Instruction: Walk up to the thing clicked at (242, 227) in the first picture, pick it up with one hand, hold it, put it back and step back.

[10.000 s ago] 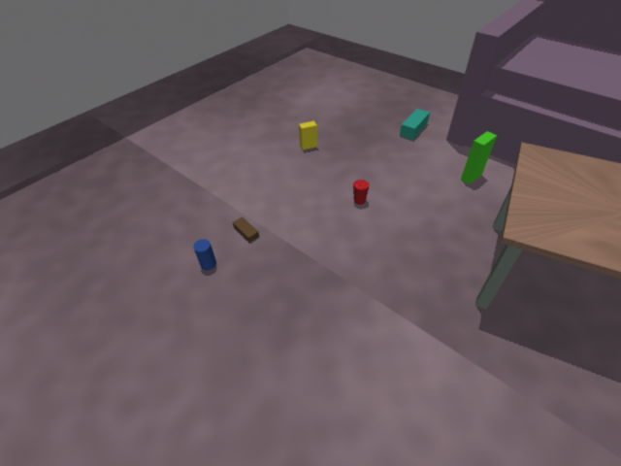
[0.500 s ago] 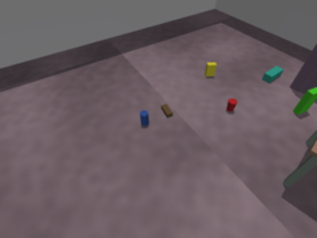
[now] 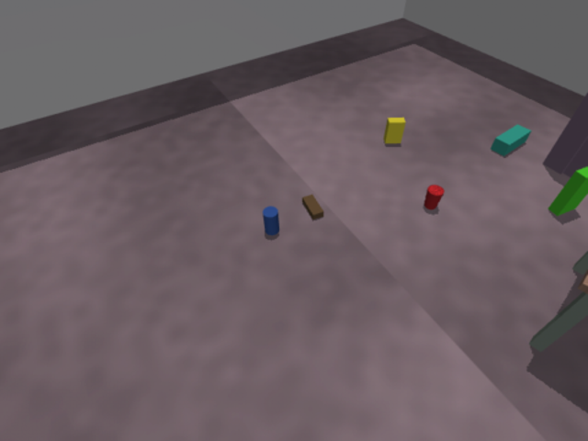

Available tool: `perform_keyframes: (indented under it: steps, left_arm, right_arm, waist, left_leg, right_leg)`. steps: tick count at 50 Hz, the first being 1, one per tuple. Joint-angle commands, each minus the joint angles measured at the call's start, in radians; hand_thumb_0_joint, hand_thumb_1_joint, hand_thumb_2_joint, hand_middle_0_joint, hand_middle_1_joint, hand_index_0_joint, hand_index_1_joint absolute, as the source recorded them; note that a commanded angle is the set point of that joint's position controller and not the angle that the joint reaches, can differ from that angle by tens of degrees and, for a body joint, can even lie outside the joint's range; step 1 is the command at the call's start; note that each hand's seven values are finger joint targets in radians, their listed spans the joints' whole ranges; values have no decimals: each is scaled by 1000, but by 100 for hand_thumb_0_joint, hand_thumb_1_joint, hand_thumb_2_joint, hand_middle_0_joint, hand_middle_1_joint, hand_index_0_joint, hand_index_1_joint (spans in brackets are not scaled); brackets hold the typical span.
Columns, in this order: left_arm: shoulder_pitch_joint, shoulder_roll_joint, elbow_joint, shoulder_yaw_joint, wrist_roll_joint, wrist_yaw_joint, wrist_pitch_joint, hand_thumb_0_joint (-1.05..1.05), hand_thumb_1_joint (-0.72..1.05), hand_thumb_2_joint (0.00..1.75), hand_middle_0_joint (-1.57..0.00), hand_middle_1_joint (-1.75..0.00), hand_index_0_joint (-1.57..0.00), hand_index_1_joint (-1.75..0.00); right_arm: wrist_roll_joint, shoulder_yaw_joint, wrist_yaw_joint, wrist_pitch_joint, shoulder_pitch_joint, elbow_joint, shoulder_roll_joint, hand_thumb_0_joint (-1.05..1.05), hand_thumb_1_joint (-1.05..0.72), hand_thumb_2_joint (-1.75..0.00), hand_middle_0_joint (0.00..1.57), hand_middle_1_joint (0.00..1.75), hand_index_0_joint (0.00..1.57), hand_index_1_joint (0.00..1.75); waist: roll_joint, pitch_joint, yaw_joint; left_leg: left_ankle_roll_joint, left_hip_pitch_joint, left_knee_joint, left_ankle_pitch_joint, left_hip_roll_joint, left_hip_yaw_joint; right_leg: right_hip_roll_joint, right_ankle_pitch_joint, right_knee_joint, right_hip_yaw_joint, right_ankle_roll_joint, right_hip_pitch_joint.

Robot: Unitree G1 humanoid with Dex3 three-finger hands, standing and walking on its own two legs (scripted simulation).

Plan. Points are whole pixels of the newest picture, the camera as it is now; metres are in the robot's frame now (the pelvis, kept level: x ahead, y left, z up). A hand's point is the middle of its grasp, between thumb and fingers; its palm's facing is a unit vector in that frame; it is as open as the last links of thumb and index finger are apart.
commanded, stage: stand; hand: left
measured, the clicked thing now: (312, 206) +1.25 -0.06 -0.77
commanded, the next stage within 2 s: walk up in 0.84 s
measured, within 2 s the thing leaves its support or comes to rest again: neither
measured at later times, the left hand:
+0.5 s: hand out of the picture +0.07 +0.25 -0.16, palm faces -0.04 -0.94 -0.35, open 7.3 cm
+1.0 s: hand out of the picture +0.08 +0.26 -0.15, palm faces -0.19 -0.90 -0.39, open 7.3 cm
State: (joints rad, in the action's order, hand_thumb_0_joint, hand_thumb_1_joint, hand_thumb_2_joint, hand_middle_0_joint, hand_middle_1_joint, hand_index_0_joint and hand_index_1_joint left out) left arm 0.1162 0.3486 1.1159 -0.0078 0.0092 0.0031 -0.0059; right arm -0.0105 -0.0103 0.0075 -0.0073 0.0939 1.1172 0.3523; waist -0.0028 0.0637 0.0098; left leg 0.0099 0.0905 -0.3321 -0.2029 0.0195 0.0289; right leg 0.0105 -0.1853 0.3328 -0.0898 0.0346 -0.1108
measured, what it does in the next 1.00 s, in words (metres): stands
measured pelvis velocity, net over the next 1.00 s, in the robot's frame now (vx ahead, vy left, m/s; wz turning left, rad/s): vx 0.01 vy -0.01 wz -0.15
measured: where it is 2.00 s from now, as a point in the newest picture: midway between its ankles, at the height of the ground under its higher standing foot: (285, 385)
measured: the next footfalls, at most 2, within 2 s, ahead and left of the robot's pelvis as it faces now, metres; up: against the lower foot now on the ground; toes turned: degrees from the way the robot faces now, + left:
right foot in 1.10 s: +0.10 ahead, -0.17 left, +0.00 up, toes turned -16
left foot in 1.52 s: +0.44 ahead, +0.11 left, +0.00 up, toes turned -25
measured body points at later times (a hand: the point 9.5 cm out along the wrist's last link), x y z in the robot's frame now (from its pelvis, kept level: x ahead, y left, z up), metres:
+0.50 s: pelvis +0.00 +0.00 +0.00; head +0.01 -0.01 +0.45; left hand +0.08 +0.30 -0.13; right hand +0.07 -0.31 -0.13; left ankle -0.01 +0.12 -0.75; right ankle +0.00 -0.14 -0.75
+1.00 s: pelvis +0.01 -0.01 -0.01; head +0.03 -0.04 +0.44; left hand +0.10 +0.31 -0.12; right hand +0.07 -0.34 -0.13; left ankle -0.01 +0.12 -0.75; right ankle +0.02 -0.14 -0.72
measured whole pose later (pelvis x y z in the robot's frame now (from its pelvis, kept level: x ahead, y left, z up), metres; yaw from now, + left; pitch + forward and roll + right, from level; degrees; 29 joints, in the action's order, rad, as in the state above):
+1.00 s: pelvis +0.01 -0.01 -0.01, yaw -9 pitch -1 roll +1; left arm 0.26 0.38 1.03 0.05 0.02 0.05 0.02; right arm -0.05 -0.10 0.07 -0.02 0.14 0.89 0.40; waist -0.04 0.07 0.04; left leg -0.01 0.10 -0.43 -0.30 0.07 0.17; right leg 0.04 -0.42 0.79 -0.01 -0.02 -0.38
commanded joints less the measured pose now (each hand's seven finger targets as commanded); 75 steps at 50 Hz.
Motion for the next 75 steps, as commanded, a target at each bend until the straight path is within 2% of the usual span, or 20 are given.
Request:
perform_keyframes:
  steps: [1,41,42,43,44,45,46,47,50,52,53,54,55,56,57,59,62,66,72,75]
  left_arm:
    - [-33,222,-56,45,0,-17,-25,0,90,90,-20,-30,-20,-30]
    - [-24,221,-61,46,1,-14,-22,0,90,90,-20,-30,-20,-30]
    - [95,340,-142,118,3,6,-15,0,90,90,-20,-30,-20,-30]
    - [77,328,-149,120,5,13,-13,0,90,90,-20,-30,-20,-30]
    - [-61,303,-196,127,9,20,-14,0,90,90,-20,-30,-20,-30]
    - [-144,255,-246,120,7,23,-19,0,90,90,-20,-30,-20,-30]
    - [-109,245,-254,119,7,18,-28,0,90,90,-20,-30,-20,-30]
    - [-74,270,-242,119,11,19,-32,0,90,90,-20,-30,-20,-30]
    - [154,266,-213,135,-11,48,-24,0,90,90,-20,-30,-20,-30]
    - [272,278,-179,155,-10,45,-33,0,90,90,-20,-30,-20,-30]
    - [419,304,-133,174,-7,34,-45,0,90,90,-20,-30,-20,-30]
    - [574,380,-102,200,6,11,-58,0,90,90,-20,-30,-20,-30]
    - [629,405,-132,207,19,-12,-57,0,90,90,-20,-30,-20,-30]
    - [447,401,-223,181,10,-22,-69,0,90,90,-20,-30,-20,-30]
    - [304,454,-280,187,-1,-33,-76,0,90,90,-20,-30,-20,-30]
    - [198,414,-302,171,-6,-54,-90,0,90,90,-20,-30,-20,-30]
    - [225,377,-303,160,-12,-58,-107,0,90,90,-20,-30,-20,-30]
    - [255,394,-315,160,-8,-62,-121,0,90,90,-20,-30,-20,-30]
    - [235,432,-352,164,10,-79,-111,0,90,90,-20,-30,-20,-30]
    - [168,380,-372,138,16,-85,-95,0,90,90,-20,-30,-20,-30]
  right_arm:
    - [5,-43,-10,-15,-29,-56,211,0,-90,-90,20,30,20,30]
    - [3,-42,-10,-16,-13,-59,211,0,-90,-90,20,30,20,30]
    - [-44,-141,30,-28,-41,-205,355,0,-90,-90,20,30,20,30]
    - [-51,-143,44,-20,10,-209,329,0,-90,-90,20,30,20,30]
    - [-42,-153,54,-12,72,-211,321,0,-90,-90,20,30,20,30]
    - [-33,-163,56,-10,135,-212,332,0,-90,-90,20,30,20,30]
    - [-37,-166,56,-16,94,-251,333,0,-90,-90,20,30,20,30]
    - [-37,-164,56,-18,84,-286,307,0,-90,-90,20,30,20,30]
    - [-50,-165,67,-19,-104,-370,319,0,-90,-90,20,30,20,30]
    - [-67,-163,78,-5,-143,-408,294,0,-90,-90,20,30,20,30]
    - [-71,-160,79,6,-149,-422,269,0,-90,-90,20,30,20,30]
    - [-75,-137,80,12,-159,-443,209,0,-90,-90,20,30,20,30]
    - [-62,-108,91,11,-175,-488,151,0,-90,-90,20,30,20,30]
    - [-42,-118,99,16,-114,-507,191,0,-90,-90,20,30,20,30]
    - [-43,-141,103,11,-88,-492,260,0,-90,-90,20,30,20,30]
    - [-37,-146,100,15,-36,-446,303,0,-90,-90,20,30,20,30]
    - [-40,-142,105,24,49,-424,297,0,-90,-90,20,30,20,30]
    - [-47,-148,128,37,31,-463,304,0,-90,-90,20,30,20,30]
    - [-34,-164,131,28,-5,-504,290,0,-90,-90,20,30,20,30]
    - [-38,-198,111,16,237,-438,319,0,-90,-90,20,30,20,30]
  waist:
    - [16,-81,2]
    - [10,-77,-3]
    - [-96,-69,13]
    - [-80,-26,45]
    - [-115,21,119]
    - [-266,13,172]
    - [-224,7,144]
    - [-101,-20,122]
    - [-194,-11,-28]
    - [-134,-29,-66]
    - [-4,-63,-131]
    - [249,-54,-206]
    - [416,-3,-225]
    - [247,-2,-106]
    - [122,0,-39]
    - [65,32,15]
    - [99,26,20]
    - [109,47,6]
    - [155,-7,16]
    - [55,-88,170]
  left_leg:
    - [-31,-26,49,136,112,-83]
    - [-33,-18,53,101,110,-85]
    - [-72,-126,-117,-400,81,-14]
    - [-109,-197,-103,-541,103,-69]
    - [-145,-245,5,-596,177,-136]
    - [-210,-276,169,-588,350,-290]
    - [-248,-232,192,-443,440,-310]
    - [-244,-181,176,-388,428,-273]
    - [-197,13,120,-402,341,-69]
    - [-144,192,-88,-421,221,118]
    - [-121,372,-317,-475,157,172]
    - [-88,610,-657,-507,60,168]
    - [-44,808,-903,-527,-44,65]
    - [-13,770,-944,-415,-9,-161]
    - [-17,734,-950,-377,46,-230]
    - [1,694,-888,-253,114,-221]
    - [5,554,-763,-123,103,-163]
    - [22,534,-661,-37,80,-112]
    - [-11,411,-486,-64,95,-94]
    - [-48,28,-318,-112,21,-24]
  right_leg:
    - [100,204,-42,-49,-45,-20]
    - [102,175,-47,-54,-53,-23]
    - [79,-215,32,-181,-109,-222]
    - [68,-384,24,-193,-97,-431]
    - [39,-375,110,-107,-71,-600]
    - [-15,-298,417,41,-68,-691]
    - [31,-305,527,75,-59,-695]
    - [71,-292,545,65,-66,-611]
    - [129,-222,468,105,-43,-351]
    - [80,-106,348,168,-34,-87]
    - [54,-66,284,156,-49,141]
    - [67,-225,209,0,-94,292]
    - [224,-636,-25,-402,-172,244]
    - [374,-796,-240,-821,-258,83]
    - [406,-839,-255,-873,-317,32]
    - [321,-585,-161,-588,-265,-1]
    - [200,-315,-79,-322,-187,-117]
    - [145,-280,-71,-246,-194,-192]
    - [188,-27,89,-222,-220,-192]
    - [119,63,412,-123,-168,-368]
